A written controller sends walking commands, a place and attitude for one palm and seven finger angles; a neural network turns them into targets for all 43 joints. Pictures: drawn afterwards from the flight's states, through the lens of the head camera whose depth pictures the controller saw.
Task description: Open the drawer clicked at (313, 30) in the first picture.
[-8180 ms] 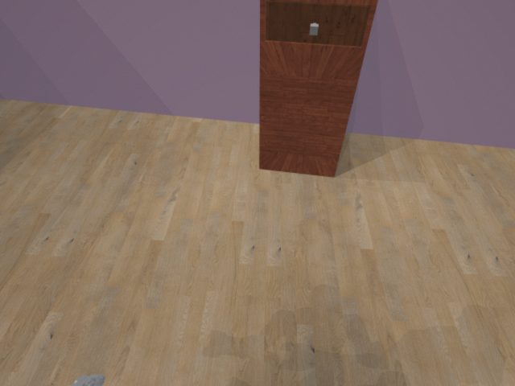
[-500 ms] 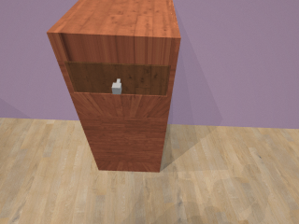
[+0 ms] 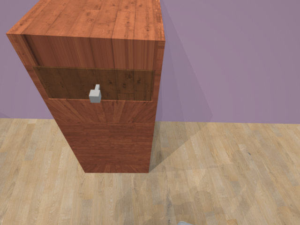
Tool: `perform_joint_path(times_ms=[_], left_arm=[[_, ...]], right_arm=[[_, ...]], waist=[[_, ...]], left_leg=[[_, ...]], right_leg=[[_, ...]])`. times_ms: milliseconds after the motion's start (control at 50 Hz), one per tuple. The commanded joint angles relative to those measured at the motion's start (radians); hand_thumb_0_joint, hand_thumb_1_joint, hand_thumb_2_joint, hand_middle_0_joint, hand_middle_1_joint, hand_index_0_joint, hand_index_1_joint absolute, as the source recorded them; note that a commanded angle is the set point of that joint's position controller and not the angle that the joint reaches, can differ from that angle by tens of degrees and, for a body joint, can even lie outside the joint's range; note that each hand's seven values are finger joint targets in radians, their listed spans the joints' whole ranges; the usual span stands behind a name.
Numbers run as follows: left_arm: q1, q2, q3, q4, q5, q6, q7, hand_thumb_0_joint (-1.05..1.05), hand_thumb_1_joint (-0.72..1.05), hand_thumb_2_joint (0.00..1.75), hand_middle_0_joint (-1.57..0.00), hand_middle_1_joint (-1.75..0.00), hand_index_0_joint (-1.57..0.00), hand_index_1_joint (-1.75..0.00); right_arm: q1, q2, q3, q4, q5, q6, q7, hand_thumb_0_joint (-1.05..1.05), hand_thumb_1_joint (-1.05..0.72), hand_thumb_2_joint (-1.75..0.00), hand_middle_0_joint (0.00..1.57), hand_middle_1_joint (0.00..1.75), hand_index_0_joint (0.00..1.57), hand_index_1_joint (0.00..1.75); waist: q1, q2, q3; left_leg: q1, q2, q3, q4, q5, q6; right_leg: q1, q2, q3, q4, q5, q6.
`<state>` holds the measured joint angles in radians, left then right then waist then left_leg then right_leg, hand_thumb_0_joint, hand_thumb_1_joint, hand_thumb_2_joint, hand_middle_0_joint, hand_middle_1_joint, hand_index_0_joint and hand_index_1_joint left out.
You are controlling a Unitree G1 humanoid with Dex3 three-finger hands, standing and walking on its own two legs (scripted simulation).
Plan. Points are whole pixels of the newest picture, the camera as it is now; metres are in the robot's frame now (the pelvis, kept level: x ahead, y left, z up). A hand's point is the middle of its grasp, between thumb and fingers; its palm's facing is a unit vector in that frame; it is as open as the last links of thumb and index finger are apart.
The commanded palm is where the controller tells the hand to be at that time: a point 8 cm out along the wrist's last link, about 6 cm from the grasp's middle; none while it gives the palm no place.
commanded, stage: come to a stop and stand still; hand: left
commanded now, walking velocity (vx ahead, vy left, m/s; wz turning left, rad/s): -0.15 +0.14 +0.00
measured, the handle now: (96, 92) +0.51 +0.21 +0.03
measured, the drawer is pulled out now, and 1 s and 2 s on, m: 0.00 0.00 0.00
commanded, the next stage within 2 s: look again from close up in 0.84 s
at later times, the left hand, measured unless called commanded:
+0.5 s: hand out of the picture +0.04 +0.17 -0.19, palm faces +0.10 -0.98 -0.16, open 7.3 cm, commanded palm none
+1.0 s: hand out of the picture -0.07 +0.13 -0.19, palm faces +0.06 -0.99 -0.13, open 7.4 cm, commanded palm none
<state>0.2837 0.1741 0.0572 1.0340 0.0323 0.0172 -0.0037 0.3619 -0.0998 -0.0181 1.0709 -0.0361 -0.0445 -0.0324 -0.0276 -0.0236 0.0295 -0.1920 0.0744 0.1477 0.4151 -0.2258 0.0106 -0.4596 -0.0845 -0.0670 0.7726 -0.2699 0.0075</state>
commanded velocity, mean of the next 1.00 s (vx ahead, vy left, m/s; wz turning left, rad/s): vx -0.03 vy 0.05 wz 0.00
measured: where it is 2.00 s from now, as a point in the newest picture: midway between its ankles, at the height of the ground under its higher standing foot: outside the picture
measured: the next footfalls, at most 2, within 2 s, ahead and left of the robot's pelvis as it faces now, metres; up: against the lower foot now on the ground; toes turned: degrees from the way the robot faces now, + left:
right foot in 0.08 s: +0.11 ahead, -0.17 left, +0.00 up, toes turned -5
left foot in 0.36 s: +0.05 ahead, +0.07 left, +0.00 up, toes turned -2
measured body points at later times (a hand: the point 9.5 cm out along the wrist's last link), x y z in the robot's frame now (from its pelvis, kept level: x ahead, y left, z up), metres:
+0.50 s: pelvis -0.01 -0.01 -0.01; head +0.00 +0.02 +0.44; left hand +0.04 +0.22 -0.17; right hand +0.04 -0.24 -0.15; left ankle +0.01 +0.06 -0.75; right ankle +0.00 -0.14 -0.70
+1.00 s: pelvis -0.04 -0.02 -0.01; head -0.03 -0.01 +0.44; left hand -0.07 +0.18 -0.17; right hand -0.04 -0.23 -0.16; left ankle +0.01 +0.06 -0.74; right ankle -0.04 -0.13 -0.75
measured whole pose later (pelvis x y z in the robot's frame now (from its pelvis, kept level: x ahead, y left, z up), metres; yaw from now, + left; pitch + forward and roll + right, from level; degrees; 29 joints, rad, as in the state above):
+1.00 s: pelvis -0.04 -0.02 -0.01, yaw +2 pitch -1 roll -1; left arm 0.35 0.10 -0.02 1.10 0.02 -0.02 0.04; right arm 0.30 -0.14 0.00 1.10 -0.02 0.01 -0.01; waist -0.01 0.00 0.03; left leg -0.28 0.00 0.10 0.48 -0.19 0.05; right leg -0.17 0.00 -0.07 0.45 -0.26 -0.01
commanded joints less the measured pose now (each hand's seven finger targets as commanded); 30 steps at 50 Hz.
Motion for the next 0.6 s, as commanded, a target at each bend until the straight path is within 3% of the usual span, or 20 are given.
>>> perform_joint_path(times_ms=[0,20,40,60,80,100,120,160,220,260,300,320,340,360,380,400,420,460,520,580], left_arm=[[0.093,-0.03,-0.019,-0.023,-0.011,-0.038,0.011,0.0,0.9,0.9,-0.2,-0.3,-0.2,-0.3],[0.129,0.018,-0.013,-0.01,-0.013,-0.049,0.02,0.0,0.9,0.9,-0.2,-0.3,-0.2,-0.3],[0.123,0.087,-0.007,-0.007,-0.013,-0.056,0.03,0.0,0.9,0.9,-0.2,-0.3,-0.2,-0.3],[0.105,0.138,-0.001,-0.022,-0.013,-0.049,0.031,0.0,0.9,0.9,-0.2,-0.3,-0.2,-0.3],[0.074,0.153,0.0,-0.033,-0.012,-0.04,0.031,0.0,0.9,0.9,-0.2,-0.3,-0.2,-0.3],[0.046,0.157,0.007,-0.04,-0.011,-0.04,0.037,0.0,0.9,0.9,-0.2,-0.3,-0.2,-0.3],[0.023,0.143,0.007,-0.049,-0.01,-0.039,0.043,0.0,0.9,0.9,-0.2,-0.3,-0.2,-0.3],[0.013,0.147,0.018,-0.068,-0.002,-0.03,0.05,0.0,0.9,0.9,-0.2,-0.3,-0.2,-0.3],[-0.014,0.179,0.038,-0.096,0.002,-0.013,0.06,0.0,0.9,0.9,-0.2,-0.3,-0.2,-0.3],[-0.049,0.185,0.041,-0.112,0.002,-0.004,0.057,0.0,0.9,0.9,-0.2,-0.3,-0.2,-0.3],[-0.078,0.151,0.036,-0.127,-0.005,0.011,0.054,0.0,0.9,0.9,-0.2,-0.3,-0.2,-0.3],[-0.078,0.099,0.026,-0.147,-0.013,0.02,0.048,0.0,0.9,0.9,-0.2,-0.3,-0.2,-0.3],[-0.076,0.035,0.017,-0.168,-0.017,0.026,0.042,0.0,0.9,0.9,-0.2,-0.3,-0.2,-0.3],[-0.097,0.049,0.014,-0.166,-0.008,0.031,0.041,0.0,0.9,0.9,-0.2,-0.3,-0.2,-0.3],[-0.096,0.048,0.017,-0.145,-0.002,0.032,0.035,0.0,0.9,0.9,-0.2,-0.3,-0.2,-0.3],[-0.052,0.047,0.015,-0.129,0.001,0.029,0.03,0.0,0.9,0.9,-0.2,-0.3,-0.2,-0.3],[-0.02,0.037,0.011,-0.104,0.0,0.024,0.028,0.0,0.9,0.9,-0.2,-0.3,-0.2,-0.3],[0.007,0.018,-0.004,-0.083,-0.001,0.016,0.027,0.0,0.9,0.9,-0.2,-0.3,-0.2,-0.3],[-0.012,-0.002,-0.021,-0.075,-0.005,0.002,0.03,0.0,0.9,0.9,-0.2,-0.3,-0.2,-0.3],[0.061,0.004,-0.028,-0.033,-0.009,-0.012,0.036,0.0,0.9,0.9,-0.2,-0.3,-0.2,-0.3]], right_arm=[[0.03,-0.148,-0.028,-0.027,0.008,0.008,0.0,0.0,-0.9,-0.9,0.2,0.3,0.2,0.3],[0.039,-0.115,-0.023,-0.022,0.016,0.007,0.005,0.0,-0.9,-0.9,0.2,0.3,0.2,0.3],[0.066,-0.069,-0.014,-0.022,0.025,0.012,0.011,0.0,-0.9,-0.9,0.2,0.3,0.2,0.3],[0.097,-0.053,-0.017,-0.023,0.027,0.023,0.015,0.0,-0.9,-0.9,0.2,0.3,0.2,0.3],[0.096,-0.042,-0.021,-0.02,0.029,0.033,0.014,0.0,-0.9,-0.9,0.2,0.3,0.2,0.3],[0.084,-0.049,-0.026,-0.019,0.029,0.055,0.008,0.0,-0.9,-0.9,0.2,0.3,0.2,0.3],[0.08,-0.068,-0.03,-0.021,0.027,0.062,0.007,0.0,-0.9,-0.9,0.2,0.3,0.2,0.3],[0.045,-0.072,-0.034,-0.026,0.029,0.066,0.011,0.0,-0.9,-0.9,0.2,0.3,0.2,0.3],[0.017,-0.069,-0.035,-0.054,0.027,0.07,0.017,0.0,-0.9,-0.9,0.2,0.3,0.2,0.3],[0.036,-0.067,-0.036,-0.062,0.027,0.071,0.02,0.0,-0.9,-0.9,0.2,0.3,0.2,0.3],[0.1,-0.067,-0.036,-0.049,0.028,0.063,0.019,0.0,-0.9,-0.9,0.2,0.3,0.2,0.3],[0.11,-0.117,-0.041,-0.058,0.02,0.057,0.016,0.0,-0.9,-0.9,0.2,0.3,0.2,0.3],[0.068,-0.183,-0.05,-0.096,0.007,0.053,0.014,0.0,-0.9,-0.9,0.2,0.3,0.2,0.3],[-0.007,-0.2,-0.053,-0.125,0.005,0.053,0.011,0.0,-0.9,-0.9,0.2,0.3,0.2,0.3],[-0.064,-0.185,-0.048,-0.134,0.004,0.049,0.004,0.0,-0.9,-0.9,0.2,0.3,0.2,0.3],[-0.113,-0.166,-0.041,-0.144,0.005,0.046,0.002,0.0,-0.9,-0.9,0.2,0.3,0.2,0.3],[-0.135,-0.155,-0.032,-0.15,0.006,0.04,0.003,0.0,-0.9,-0.9,0.2,0.3,0.2,0.3],[-0.117,-0.156,-0.029,-0.14,0.009,0.034,0.002,0.0,-0.9,-0.9,0.2,0.3,0.2,0.3],[-0.053,-0.156,-0.032,-0.108,0.009,0.031,-0.003,0.0,-0.9,-0.9,0.2,0.3,0.2,0.3],[-0.047,-0.16,-0.027,-0.089,0.018,0.03,-0.002,0.0,-0.9,-0.9,0.2,0.3,0.2,0.3]], waist=[[0.05,0.117,-0.03],[0.067,0.042,-0.051],[0.05,-0.085,-0.074],[0.031,-0.121,-0.074],[0.023,-0.109,-0.069],[0.025,-0.279,-0.067],[0.033,-0.341,-0.045],[0.047,-0.234,-0.049],[0.052,-0.162,-0.057],[0.033,-0.179,-0.059],[-0.005,-0.13,-0.051],[-0.007,0.049,-0.025],[0.003,0.294,0.025],[0.002,0.28,0.051],[0.022,0.226,0.052],[0.052,0.182,0.045],[0.059,0.138,0.043],[0.047,0.135,0.002],[0.014,0.121,-0.025],[0.04,0.076,-0.051]], left_leg=[[-0.091,0.121,-0.084,0.006,0.225,0.08],[-0.138,0.079,-0.065,0.059,0.089,0.034],[-0.221,0.02,-0.033,0.11,-0.153,-0.007],[-0.192,-0.026,-0.025,0.156,-0.229,-0.019],[-0.147,-0.035,-0.027,0.197,-0.219,-0.019],[-0.139,-0.035,-0.017,0.262,-0.248,-0.03],[-0.167,-0.031,-0.047,0.328,-0.28,-0.028],[-0.2,-0.048,-0.066,0.424,-0.295,-0.031],[-0.195,-0.06,-0.066,0.401,-0.268,-0.036],[-0.121,-0.069,-0.053,0.297,-0.196,-0.033],[0.048,-0.069,-0.044,0.045,-0.038,-0.022],[0.05,0.02,-0.158,-0.061,-0.066,0.011],[-0.07,0.207,-0.382,-0.202,-0.068,0.089],[-0.207,0.254,-0.447,-0.262,-0.134,0.165],[-0.246,0.217,-0.405,-0.264,-0.16,0.175],[-0.235,0.196,-0.358,-0.237,-0.13,0.174],[-0.21,0.168,-0.307,-0.219,-0.082,0.169],[-0.099,0.143,-0.256,-0.187,0.023,0.164],[0.021,0.164,-0.273,-0.144,0.175,0.178],[0.003,0.131,-0.249,-0.094,0.155,0.131]], right_leg=[[0.273,0.046,-0.06,-0.321,0.181,0.022],[0.375,-0.01,0.003,-0.371,0.27,0.021],[0.439,-0.156,0.144,-0.368,0.412,-0.019],[0.383,-0.239,0.174,-0.376,0.509,-0.067],[0.33,-0.251,0.156,-0.367,0.556,-0.083],[0.279,-0.242,0.191,-0.401,0.55,-0.099],[0.27,-0.261,0.206,-0.405,0.593,-0.123],[0.29,-0.268,0.196,-0.392,0.635,-0.16],[0.259,-0.283,0.198,-0.399,0.517,-0.19],[0.188,-0.254,0.178,-0.399,0.34,-0.167],[0.062,-0.175,0.136,-0.332,0.106,-0.109],[-0.009,-0.088,0.079,-0.229,-0.047,-0.064],[-0.047,0.023,-0.022,-0.082,-0.206,-0.003],[0.004,0.038,0.033,0.086,-0.228,-0.009],[0.027,0.03,0.078,0.187,-0.176,-0.019],[0.02,0.031,0.081,0.233,-0.144,-0.019],[0.029,0.027,0.078,0.232,-0.117,-0.014],[0.043,0.025,0.045,0.132,-0.119,-0.003],[0.095,0.024,0.024,-0.089,-0.167,0.003],[0.244,0.021,0.031,-0.348,-0.001,-0.002]])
